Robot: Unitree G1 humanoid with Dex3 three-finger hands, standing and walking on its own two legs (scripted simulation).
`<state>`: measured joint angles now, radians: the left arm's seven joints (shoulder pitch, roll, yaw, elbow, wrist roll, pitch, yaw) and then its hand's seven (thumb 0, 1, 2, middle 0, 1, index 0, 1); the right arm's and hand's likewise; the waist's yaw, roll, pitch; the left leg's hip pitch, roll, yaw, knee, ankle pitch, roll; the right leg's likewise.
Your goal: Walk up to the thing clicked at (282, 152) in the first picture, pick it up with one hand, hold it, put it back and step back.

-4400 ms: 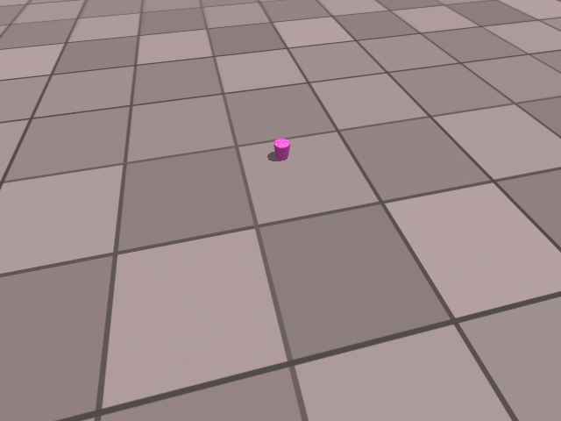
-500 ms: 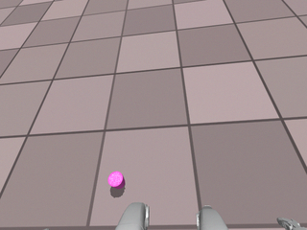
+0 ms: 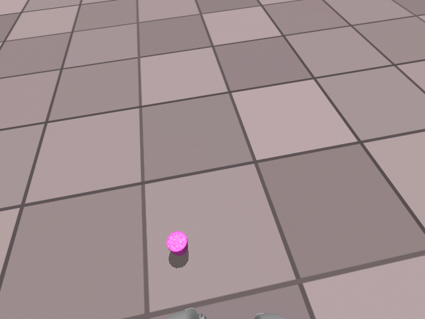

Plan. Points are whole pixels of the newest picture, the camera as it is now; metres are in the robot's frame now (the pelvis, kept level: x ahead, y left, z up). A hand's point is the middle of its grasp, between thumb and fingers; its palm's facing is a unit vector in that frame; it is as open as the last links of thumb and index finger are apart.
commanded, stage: walk up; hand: left
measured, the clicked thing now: (178, 244) +0.50 +0.20 -0.69
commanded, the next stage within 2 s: none
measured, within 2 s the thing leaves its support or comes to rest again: neither
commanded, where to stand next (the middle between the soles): +0.10 -0.02 m, yaw -3 degrees
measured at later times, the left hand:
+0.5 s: hand out of the picture +0.11 +0.35 -0.13, palm faces -0.12 -0.92 -0.38, open 7.4 cm
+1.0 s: hand (104, 308) +0.18 +0.25 -0.12, palm faces -0.10 -0.94 -0.32, open 7.4 cm
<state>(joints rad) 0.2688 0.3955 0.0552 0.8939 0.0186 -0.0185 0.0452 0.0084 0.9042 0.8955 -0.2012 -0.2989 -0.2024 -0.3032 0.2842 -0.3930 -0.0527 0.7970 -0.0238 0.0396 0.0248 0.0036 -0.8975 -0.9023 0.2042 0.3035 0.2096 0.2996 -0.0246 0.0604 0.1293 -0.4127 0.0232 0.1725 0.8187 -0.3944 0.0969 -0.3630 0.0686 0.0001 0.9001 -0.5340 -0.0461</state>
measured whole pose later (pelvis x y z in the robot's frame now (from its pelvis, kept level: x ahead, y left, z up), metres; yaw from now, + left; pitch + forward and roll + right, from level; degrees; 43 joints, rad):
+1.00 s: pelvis +0.03 +0.02 +0.03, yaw -5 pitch -1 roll +1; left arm 0.03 0.34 0.03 1.05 0.00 0.02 -0.02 0.01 0.91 0.90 -0.20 -0.30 -0.20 -0.30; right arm 0.09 -0.36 0.00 1.07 0.01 -0.04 -0.01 0.00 -0.90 -0.90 0.20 0.30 0.21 0.30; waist -0.01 -0.01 0.09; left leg -0.25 0.06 0.04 0.56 -0.28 -0.05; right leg -0.27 -0.04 -0.01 0.60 -0.30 0.01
